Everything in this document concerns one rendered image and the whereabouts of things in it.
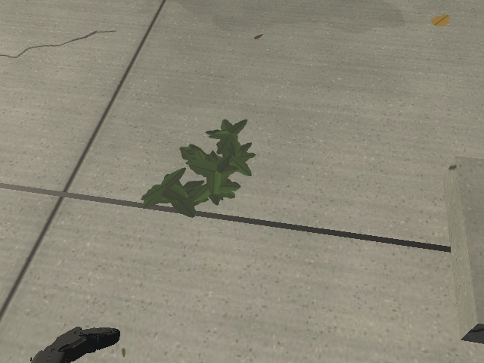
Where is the robot left hand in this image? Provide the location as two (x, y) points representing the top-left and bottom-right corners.
(30, 327), (120, 363)

